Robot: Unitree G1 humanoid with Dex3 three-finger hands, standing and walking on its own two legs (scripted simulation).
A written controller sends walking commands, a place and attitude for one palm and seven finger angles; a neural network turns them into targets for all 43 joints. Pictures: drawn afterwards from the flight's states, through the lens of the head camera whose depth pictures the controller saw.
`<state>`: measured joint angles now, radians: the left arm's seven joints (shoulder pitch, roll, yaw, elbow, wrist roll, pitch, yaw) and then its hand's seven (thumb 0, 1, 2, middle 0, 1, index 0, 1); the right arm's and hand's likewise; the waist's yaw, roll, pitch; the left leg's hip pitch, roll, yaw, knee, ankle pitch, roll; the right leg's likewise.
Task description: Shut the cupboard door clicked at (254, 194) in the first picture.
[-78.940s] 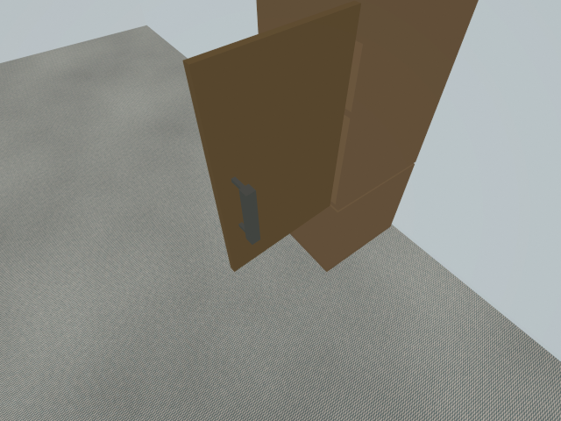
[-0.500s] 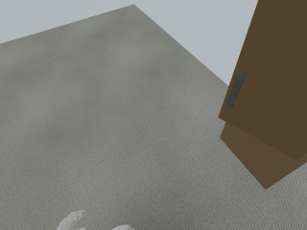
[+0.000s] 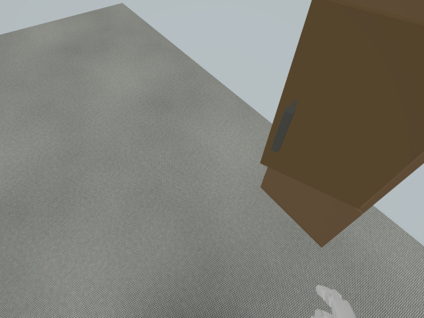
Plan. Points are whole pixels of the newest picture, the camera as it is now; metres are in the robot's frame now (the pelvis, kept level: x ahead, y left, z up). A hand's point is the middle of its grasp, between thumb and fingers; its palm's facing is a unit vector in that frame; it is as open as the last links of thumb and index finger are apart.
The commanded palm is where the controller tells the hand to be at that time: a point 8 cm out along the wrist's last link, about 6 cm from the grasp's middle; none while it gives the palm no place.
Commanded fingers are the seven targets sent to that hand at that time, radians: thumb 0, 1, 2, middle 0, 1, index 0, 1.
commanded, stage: turn to face it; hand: left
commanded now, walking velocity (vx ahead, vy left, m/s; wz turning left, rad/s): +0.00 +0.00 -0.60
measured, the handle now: (284, 126) +0.65 -0.15 -0.09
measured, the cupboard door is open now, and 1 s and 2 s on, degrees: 22 22 22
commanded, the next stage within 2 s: take the last steps up to it in 0.56 s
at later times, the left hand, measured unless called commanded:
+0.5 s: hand (159, 292) +0.18 +0.13 -0.14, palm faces -0.30 -0.90 -0.31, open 7.4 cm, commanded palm none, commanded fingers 0.00 0.90 0.90 -0.20 -0.30 -0.20 -0.30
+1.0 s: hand (156, 314) +0.14 +0.14 -0.18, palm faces -0.35 -0.93 -0.15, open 7.4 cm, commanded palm none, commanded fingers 0.00 0.90 0.90 -0.20 -0.30 -0.20 -0.30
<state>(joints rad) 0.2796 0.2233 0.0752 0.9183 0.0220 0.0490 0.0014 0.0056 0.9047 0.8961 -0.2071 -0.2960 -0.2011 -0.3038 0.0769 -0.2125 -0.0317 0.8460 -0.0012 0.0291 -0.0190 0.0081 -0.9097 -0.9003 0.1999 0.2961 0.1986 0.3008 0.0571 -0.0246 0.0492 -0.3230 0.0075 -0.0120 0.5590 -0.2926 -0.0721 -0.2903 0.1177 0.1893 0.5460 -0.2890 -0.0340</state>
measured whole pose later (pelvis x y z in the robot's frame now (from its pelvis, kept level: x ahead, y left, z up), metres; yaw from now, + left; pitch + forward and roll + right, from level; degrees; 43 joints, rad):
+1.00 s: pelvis +0.06 -0.03 +0.00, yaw -23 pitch +0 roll -1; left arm 0.31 0.21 0.07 1.02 0.03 0.04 -0.03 0.01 0.91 0.90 -0.20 -0.30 -0.20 -0.30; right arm 0.27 -0.17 -0.01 0.95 -0.04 -0.02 -0.02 0.01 -0.91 -0.90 0.20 0.30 0.20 0.30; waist 0.00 -0.05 0.00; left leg -0.24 0.03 0.09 0.53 -0.30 0.04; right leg -0.37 0.04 0.01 0.94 -0.45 -0.04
